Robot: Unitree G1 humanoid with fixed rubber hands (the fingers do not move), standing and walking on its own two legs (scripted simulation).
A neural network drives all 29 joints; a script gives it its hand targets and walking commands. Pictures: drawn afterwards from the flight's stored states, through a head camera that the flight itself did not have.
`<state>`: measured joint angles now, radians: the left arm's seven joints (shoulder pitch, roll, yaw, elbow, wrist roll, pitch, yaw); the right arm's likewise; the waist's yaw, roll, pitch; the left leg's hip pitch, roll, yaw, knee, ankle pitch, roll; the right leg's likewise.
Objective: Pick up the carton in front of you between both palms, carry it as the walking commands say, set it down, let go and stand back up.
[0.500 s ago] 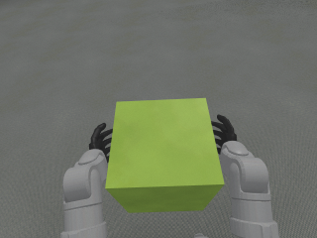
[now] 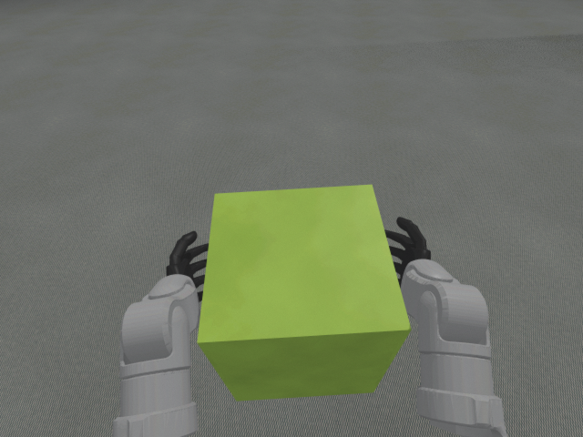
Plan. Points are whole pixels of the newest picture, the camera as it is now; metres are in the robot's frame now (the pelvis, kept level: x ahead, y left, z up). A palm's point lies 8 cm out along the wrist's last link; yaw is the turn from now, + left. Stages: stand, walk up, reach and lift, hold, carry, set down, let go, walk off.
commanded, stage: carry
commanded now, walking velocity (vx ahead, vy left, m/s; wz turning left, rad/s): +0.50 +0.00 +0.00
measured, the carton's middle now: (299, 300) +0.32 +0.01 +0.05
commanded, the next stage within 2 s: none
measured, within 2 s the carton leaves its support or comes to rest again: neither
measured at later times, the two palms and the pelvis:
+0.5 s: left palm (224, 234) +0.42 +0.13 +0.08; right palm (412, 216) +0.44 -0.17 +0.10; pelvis +0.12 -0.03 +0.01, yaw +1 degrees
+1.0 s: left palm (231, 144) +0.68 +0.15 +0.09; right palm (377, 140) +0.66 -0.15 +0.11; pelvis +0.43 +0.02 +0.02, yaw -2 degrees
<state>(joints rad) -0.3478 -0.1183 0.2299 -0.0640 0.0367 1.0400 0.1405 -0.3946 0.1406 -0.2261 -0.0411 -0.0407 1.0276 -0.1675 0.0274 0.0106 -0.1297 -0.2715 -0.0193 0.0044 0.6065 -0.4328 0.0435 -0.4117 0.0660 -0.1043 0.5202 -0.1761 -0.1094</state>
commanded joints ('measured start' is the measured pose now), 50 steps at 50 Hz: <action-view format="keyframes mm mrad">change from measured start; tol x32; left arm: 1 -650 -726 -612 -16 -187 -12 -25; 26 -685 -766 -709 -240 -248 -55 -42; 50 33 -821 -830 -566 -201 88 -91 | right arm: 1 -530 696 526 11 101 11 18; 19 -641 798 637 -103 240 -15 33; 50 58 773 847 -597 333 109 178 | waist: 1 -51 -126 -187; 5 -65 279 -72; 17 24 -383 -264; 33 -33 -138 -250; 36 -50 292 -331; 50 -47 148 -108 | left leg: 1 153 -43 85 -87 -42 74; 5 161 340 -440 -398 -199 218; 13 193 238 -161 -284 242 95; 20 -616 83 5 566 -82 -36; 33 140 -3 235 -170 342 -20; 36 565 428 -512 -337 336 173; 50 416 261 56 -429 633 67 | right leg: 1 -24 -216 231 -342 -489 82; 6 -252 -90 60 336 -166 68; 14 182 -35 -91 -43 -140 79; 17 693 -444 600 -227 33 -111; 20 721 -426 477 -191 260 -127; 33 297 -261 10 -27 484 39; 38 -348 -120 79 666 -303 102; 50 -258 -134 -74 157 81 123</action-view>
